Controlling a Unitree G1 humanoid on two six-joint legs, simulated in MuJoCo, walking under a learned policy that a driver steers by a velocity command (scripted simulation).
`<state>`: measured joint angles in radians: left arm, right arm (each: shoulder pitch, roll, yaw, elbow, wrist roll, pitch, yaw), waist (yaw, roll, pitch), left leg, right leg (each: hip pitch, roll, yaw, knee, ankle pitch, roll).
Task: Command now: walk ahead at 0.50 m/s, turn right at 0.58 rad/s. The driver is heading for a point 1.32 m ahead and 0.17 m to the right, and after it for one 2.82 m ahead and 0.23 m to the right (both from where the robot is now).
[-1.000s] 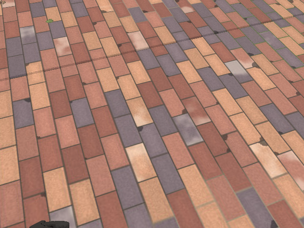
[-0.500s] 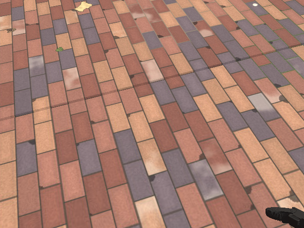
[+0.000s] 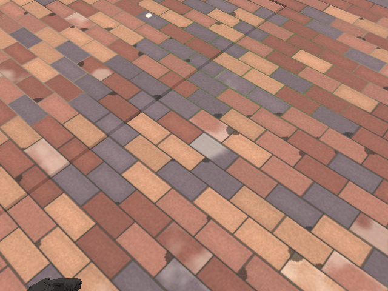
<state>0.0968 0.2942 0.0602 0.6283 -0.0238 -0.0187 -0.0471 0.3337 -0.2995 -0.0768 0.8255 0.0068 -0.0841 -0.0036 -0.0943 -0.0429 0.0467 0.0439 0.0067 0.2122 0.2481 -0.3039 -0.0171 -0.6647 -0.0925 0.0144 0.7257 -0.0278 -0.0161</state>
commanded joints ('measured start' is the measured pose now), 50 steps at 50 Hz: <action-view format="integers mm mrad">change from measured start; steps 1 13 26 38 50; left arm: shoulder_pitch -95 117 296 182 -118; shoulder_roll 53 135 154 95 29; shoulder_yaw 11 44 43 17 -10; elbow -107 -66 66 23 -49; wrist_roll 0 20 4 12 6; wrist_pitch -13 -44 -36 -52 -69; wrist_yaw -17 21 57 47 17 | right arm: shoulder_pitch -37 -107 -391 -82 59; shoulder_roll -193 -141 -91 -76 -153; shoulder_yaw -48 -12 15 8 -6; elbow -52 -150 -219 -125 -24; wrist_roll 18 -18 -3 -18 14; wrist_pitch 2 -33 -41 -25 1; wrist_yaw -5 0 41 32 13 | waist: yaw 27 73 180 82 -1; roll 104 -9 -47 132 111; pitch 41 -108 -7 -62 11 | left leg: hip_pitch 6 -675 -595 -122 -104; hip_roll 284 123 32 215 199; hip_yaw -68 -295 -266 -547 -322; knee -36 879 263 -42 -85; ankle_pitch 489 9 355 179 351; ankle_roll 144 -5 4 237 213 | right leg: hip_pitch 19 534 574 15 68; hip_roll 21 -83 -85 0 31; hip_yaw -48 381 305 87 3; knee -71 -485 -421 399 -152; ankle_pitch -52 19 -16 -271 96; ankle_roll -41 -281 -197 -5 20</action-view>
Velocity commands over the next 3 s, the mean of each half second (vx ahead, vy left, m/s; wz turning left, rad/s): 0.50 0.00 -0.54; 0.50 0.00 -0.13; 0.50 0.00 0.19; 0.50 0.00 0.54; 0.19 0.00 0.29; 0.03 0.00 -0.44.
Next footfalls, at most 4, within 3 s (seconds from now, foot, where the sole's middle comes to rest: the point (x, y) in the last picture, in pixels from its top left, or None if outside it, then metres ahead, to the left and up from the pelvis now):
0.10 right None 0.23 -0.12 -0.77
0.60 left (182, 264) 0.55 0.02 -0.77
1.14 right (262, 204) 0.76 -0.30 -0.77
1.68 left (207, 140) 1.09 -0.13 -0.77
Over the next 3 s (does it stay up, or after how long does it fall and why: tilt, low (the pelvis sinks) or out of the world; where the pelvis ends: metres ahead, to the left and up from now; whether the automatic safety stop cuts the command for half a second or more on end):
stays up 1.29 -0.24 0.01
